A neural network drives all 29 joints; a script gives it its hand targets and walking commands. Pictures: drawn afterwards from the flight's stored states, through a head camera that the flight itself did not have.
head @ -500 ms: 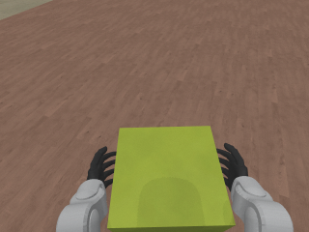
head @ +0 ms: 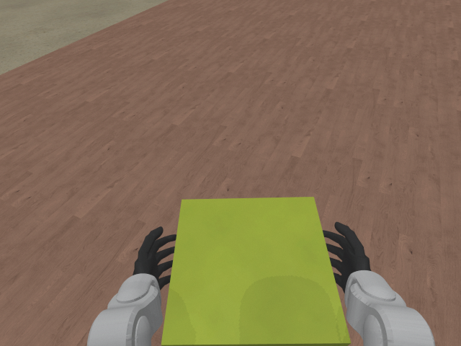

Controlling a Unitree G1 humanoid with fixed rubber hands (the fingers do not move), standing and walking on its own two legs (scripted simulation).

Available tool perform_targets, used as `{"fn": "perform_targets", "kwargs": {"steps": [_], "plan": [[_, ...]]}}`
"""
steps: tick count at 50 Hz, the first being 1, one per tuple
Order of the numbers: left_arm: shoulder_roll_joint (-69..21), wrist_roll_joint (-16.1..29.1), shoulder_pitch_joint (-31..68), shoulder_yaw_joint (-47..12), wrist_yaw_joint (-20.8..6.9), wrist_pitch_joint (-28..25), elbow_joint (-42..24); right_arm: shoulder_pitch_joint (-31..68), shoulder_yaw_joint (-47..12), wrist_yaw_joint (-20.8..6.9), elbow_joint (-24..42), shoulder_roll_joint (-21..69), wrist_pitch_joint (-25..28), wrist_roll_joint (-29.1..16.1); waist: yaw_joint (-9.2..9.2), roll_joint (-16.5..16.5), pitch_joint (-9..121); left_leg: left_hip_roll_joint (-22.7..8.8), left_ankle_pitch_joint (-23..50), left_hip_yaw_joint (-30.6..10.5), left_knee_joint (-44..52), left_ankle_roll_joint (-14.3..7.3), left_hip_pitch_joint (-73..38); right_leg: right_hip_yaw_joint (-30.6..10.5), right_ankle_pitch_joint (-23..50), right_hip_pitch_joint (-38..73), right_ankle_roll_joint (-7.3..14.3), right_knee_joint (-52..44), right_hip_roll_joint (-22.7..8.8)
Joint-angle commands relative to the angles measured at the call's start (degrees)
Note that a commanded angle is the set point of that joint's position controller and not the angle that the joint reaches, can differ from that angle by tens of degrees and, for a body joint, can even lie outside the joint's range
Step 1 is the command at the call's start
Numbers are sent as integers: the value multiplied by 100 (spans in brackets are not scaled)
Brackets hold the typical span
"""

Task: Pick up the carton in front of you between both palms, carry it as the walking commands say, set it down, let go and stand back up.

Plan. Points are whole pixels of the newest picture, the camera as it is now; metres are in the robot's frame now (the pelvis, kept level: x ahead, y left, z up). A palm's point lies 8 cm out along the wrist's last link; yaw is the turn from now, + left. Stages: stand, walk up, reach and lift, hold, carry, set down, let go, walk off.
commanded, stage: carry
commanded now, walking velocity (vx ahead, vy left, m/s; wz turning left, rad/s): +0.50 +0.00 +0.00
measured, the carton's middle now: (248, 290) +0.24 +0.01 +0.01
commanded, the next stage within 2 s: none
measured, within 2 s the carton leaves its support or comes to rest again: neither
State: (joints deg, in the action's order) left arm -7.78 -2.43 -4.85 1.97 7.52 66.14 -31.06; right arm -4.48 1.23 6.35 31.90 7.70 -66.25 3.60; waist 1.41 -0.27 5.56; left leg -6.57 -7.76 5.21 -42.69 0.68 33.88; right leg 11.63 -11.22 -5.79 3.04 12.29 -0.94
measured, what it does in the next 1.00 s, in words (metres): walks ahead: left foot, then right foot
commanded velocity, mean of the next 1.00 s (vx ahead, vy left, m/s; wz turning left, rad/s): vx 0.50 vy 0.00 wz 0.00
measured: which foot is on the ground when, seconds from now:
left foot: up 0.00-0.18, down 0.20-0.68, up 0.70-1.00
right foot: down 0.00-0.22, up 0.24-0.66, down 0.68-1.00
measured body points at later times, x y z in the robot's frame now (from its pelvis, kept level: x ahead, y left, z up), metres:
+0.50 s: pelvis +0.34 +0.04 +0.00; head +0.36 +0.06 +0.45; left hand +0.60 +0.18 +0.07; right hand +0.57 -0.12 +0.09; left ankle +0.28 +0.12 -0.75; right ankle +0.41 -0.12 -0.70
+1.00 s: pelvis +0.68 -0.01 +0.00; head +0.69 -0.03 +0.45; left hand +0.92 +0.14 +0.08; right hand +0.93 -0.16 +0.07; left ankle +0.76 +0.14 -0.70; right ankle +0.62 -0.09 -0.75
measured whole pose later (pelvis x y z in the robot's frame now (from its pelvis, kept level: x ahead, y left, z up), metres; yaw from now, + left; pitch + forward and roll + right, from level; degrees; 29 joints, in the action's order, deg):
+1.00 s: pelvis +0.68 -0.01 +0.00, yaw +0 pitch +4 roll +1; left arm -7.7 -2.4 -4.5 1.6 7.7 65.9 -32.6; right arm -4.5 1.1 6.4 33.6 7.7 -65.9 3.5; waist 1.1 -0.1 3.7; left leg -6.4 -9.5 6.2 -42.3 0.8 33.1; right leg 12.1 -12.6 -5.4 2.7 13.3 -1.4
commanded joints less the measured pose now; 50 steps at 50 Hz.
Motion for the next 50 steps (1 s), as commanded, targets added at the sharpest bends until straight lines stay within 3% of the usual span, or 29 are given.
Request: {"fn": "perform_targets", "kwargs": {"steps": [1, 6, 7, 9, 10, 11, 12, 13, 14, 15, 16, 17, 18, 24, 30, 32, 33, 34, 35, 36, 37, 38, 39, 40, 42, 44, 47, 50], "plan": [[-4327, 1733, 2338, -3763, -826, -71, -885, 2099, -3715, -522, 618, 4600, 77, -1491, -54, 721, 525, 108, 418, 309, 656, 27, 236, -776, 1315, 861, 378, -534, -1333], [-3826, 1554, 2126, -3507, -618, 133, -867, 2116, -3620, -413, 725, 4039, -162, -1587, 0, 929, 164, 323, 504, 640, 1392, -163, 52, -480, 2503, 1315, 299, -138, -1300], [-3767, 1538, 2135, -3491, -587, 171, -885, 2121, -3589, -400, 729, 3965, -197, -1605, -13, 981, 225, 399, 437, 739, 1509, -236, -273, -377, 3107, 1363, 234, 119, -1293], [-3655, 1542, 2193, -3510, -542, 239, -967, 2038, -3480, -369, 666, 3859, -240, -1583, -161, 881, 725, 824, 251, 1194, 1856, -334, -1819, 140, 4202, 1081, -1, 1521, -1070], [-3607, 1557, 2246, -3539, -526, 264, -1008, 1934, -3418, -365, 627, 3821, -252, -1560, -287, 569, 1194, 579, 12, 843, 1837, -373, -3192, 181, 3373, 297, -160, 2582, -897], [-3613, 1587, 2337, -3592, -524, 303, -1111, 1926, -3334, -368, 602, 3727, -246, -1520, -356, -633, 1775, -991, -806, -1619, 2126, -945, -4573, 120, 1773, -1290, -437, 4343, -458], [-3687, 1625, 2339, -3664, -551, 325, -1129, 1894, -3363, -391, 491, 3902, -225, -1596, -345, -1864, 1900, -1849, -217, -3600, 2953, -1530, -5213, -337, -1313, -2787, -508, 5718, 299], [-3974, 1688, 2466, -3771, -596, 290, -1052, 2028, -3417, -452, 641, 4114, -209, -1670, -309, -1351, 1673, -1818, 811, -3039, 2825, -1563, -5063, -1021, -1545, -3235, -346, 6490, -45], [-4234, 1710, 2523, -3798, -662, 248, -1026, 2098, -3488, -520, 660, 4406, -171, -1731, -316, -897, 1650, -1625, 1598, -2442, 2626, -1458, -4774, -1149, -1403, -3319, -200, 6557, -300], [-4522, 1706, 2588, -3818, -719, 188, -965, 2253, -3576, -588, 708, 4648, -116, -1756, -276, -322, 1494, -1479, 1820, -1829, 2636, -1183, -4303, -1205, -1065, -3173, -158, 6140, -546], [-4726, 1680, 2624, -3857, -760, 126, -885, 2397, -3646, -644, 713, 4841, -62, -1788, -244, -198, 1429, -1329, 1444, -1467, 2808, -948, -3941, -1200, -753, -2982, -175, 5618, -651], [-4858, 1633, 2616, -3863, -777, 65, -840, 2479, -3712, -693, 716, 4936, -15, -1821, -219, -368, 1403, -1209, 1121, -1173, 2961, -790, -3758, -1088, -539, -2808, -190, 5253, -647], [-4929, 1583, 2551, -3878, -779, 14, -804, 2446, -3745, -733, 707, 4972, 19, -1846, -213, -534, 1366, -1138, 981, -989, 3084, -761, -3673, -973, -409, -2732, -220, 4951, -598], [-4710, 1410, 2343, -3872, -626, -53, -936, 2206, -3711, -790, 810, 4535, 35, -1870, -234, -780, 739, -800, 1249, -127, 3353, -798, -3739, -378, 376, -2997, -419, 2924, -493], [-4064, 1491, 2313, -3737, -533, 207, -954, 1990, -3430, -583, 705, 3891, -166, -1650, -263, -883, 117, -746, 2032, 274, 3220, -662, -3871, 61, 987, -2629, -215, 1712, -267], [-3950, 1521, 2290, -3667, -526, 262, -898, 2052, -3408, -527, 710, 3809, -225, -1610, -194, -947, 324, -718, 3048, 517, 2568, -515, -3920, 251, 875, -1870, -111, 1569, -80], [-3930, 1521, 2236, -3625, -523, 274, -840, 2101, -3412, -506, 724, 3789, -253, -1602, -99, -854, 577, -572, 3395, 801, 1810, -380, -3762, 485, 740, -1075, -100, 1351, 163], [-3910, 1522, 2206, -3568, -524, 283, -786, 2115, -3415, -487, 734, 3761, -276, -1588, 0, -557, 949, -333, 3059, 919, 698, -233, -3173, 406, 377, 94, -84, 1326, 174], [-3858, 1499, 2149, -3491, -524, 291, -763, 2198, -3446, -477, 782, 3717, -302, -1604, 77, 280, 1305, -18, 1693, 918, -800, -67, -2178, -1227, -467, 1009, 98, 866, -904], [-3883, 1536, 2253, -3490, -549, 267, -658, 2104, -3535, -481, 873, 3807, -328, -1608, 30, 1889, 1661, 744, -1115, 445, -2505, 189, -292, -3899, -563, 2235, 980, 229, -2342], [-4125, 1606, 2145, -3532, -598, 248, -659, 2196, -3572, -522, 785, 3946, -314, -1682, 4, 1631, 1571, 594, -1902, -330, -3328, 6, 138, -4032, 600, 2010, 1103, -26, -2419], [-4388, 1658, 2268, -3588, -663, 199, -724, 2275, -3645, -580, 737, 4274, -264, -1707, 3, 1243, 1529, 298, -1758, -528, -3545, -181, 290, -3288, 1404, 1804, 1025, 224, -2234], [-4665, 1694, 2415, -3654, -725, 134, -756, 2359, -3681, -642, 676, 4566, -196, -1719, -9, 541, 1519, 82, -1431, -590, -3269, -261, 275, -2757, 1767, 1519, 862, 316, -2102], [-4891, 1722, 2561, -3742, -777, 65, -793, 2386, -3725, -690, 598, 4821, -123, -1707, -37, 207, 1403, -79, -1132, -611, -2817, -274, 113, -2335, 1758, 1123, 668, 207, -1994], [-5093, 1767, 2643, -3871, -858, -55, -803, 2329, -3778, -733, 501, 5095, 25, -1635, -68, 436, 1399, -77, -779, -438, -2033, -218, -170, -1751, 1158, 826, 439, -67, -1760], [-5060, 1756, 2544, -3913, -916, -127, -804, 2170, -3783, -719, 446, 5142, 139, -1530, -69, 593, 1273, -26, -664, -215, -1358, -100, -131, -1419, 923, 743, 490, -273, -1660], [-4830, 1763, 2387, -3918, -946, -158, -852, 2049, -3792, -656, 519, 5012, 198, -1455, -75, 698, 944, 0, -253, 84, -262, 43, 90, -1011, 1142, 853, 520, -411, -1504], [-4513, 1733, 2264, -3831, -886, -116, -954, 2063, -3802, -592, 704, 4760, 136, -1516, -52, 767, 607, 101, 181, 352, 639, 37, 94, -693, 1555, 943, 443, -393, -1349]]}}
